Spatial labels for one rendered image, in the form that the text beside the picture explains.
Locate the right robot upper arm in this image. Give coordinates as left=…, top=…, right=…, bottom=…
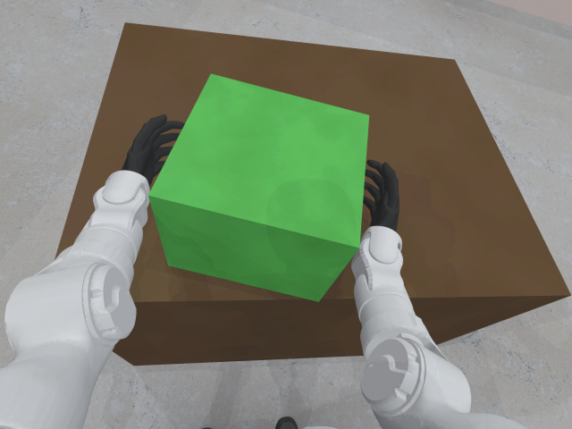
left=360, top=337, right=528, bottom=429

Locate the robot right hand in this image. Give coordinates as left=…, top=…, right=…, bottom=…
left=363, top=160, right=400, bottom=231

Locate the left robot upper arm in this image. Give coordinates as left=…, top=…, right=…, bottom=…
left=0, top=263, right=137, bottom=429

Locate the carton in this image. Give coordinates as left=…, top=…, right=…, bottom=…
left=148, top=74, right=369, bottom=302

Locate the robot left forearm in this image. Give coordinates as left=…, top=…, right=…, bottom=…
left=4, top=171, right=150, bottom=352

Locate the robot left hand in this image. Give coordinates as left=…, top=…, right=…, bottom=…
left=122, top=114, right=185, bottom=186

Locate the robot right forearm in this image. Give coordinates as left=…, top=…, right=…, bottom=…
left=351, top=226, right=450, bottom=362

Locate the pedestal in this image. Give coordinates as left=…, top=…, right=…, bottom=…
left=55, top=22, right=571, bottom=366

